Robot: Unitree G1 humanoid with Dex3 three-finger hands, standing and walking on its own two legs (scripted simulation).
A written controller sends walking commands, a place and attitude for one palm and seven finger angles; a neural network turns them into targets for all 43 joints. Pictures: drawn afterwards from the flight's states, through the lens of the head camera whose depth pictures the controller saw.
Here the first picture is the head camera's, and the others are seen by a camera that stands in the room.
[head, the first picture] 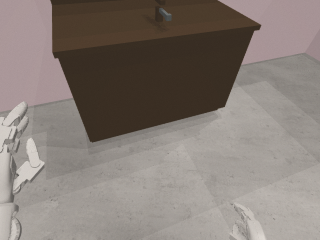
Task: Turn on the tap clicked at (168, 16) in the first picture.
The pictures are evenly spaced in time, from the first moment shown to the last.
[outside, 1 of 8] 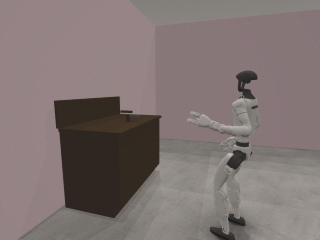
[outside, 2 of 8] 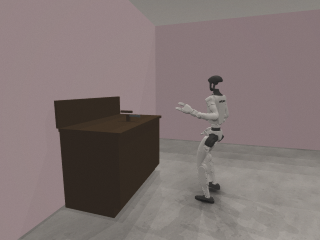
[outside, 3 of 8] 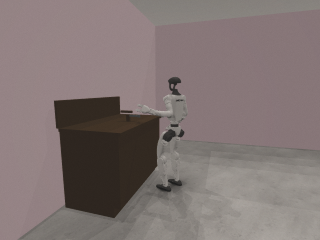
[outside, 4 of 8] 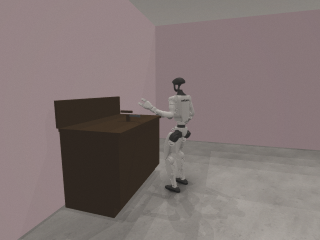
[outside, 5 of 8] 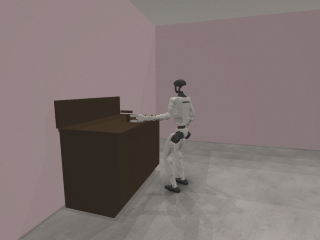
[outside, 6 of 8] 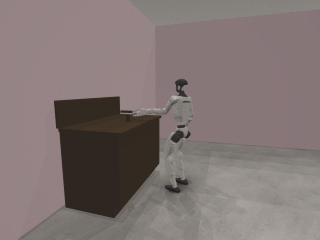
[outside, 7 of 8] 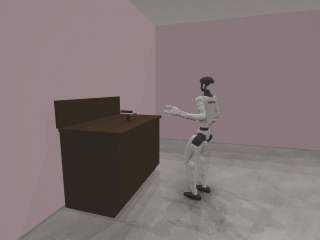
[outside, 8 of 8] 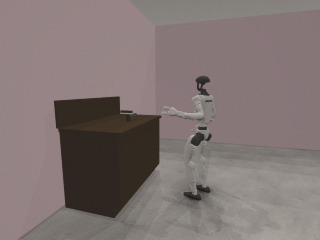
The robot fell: no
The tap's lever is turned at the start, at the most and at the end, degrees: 0 78 78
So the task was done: yes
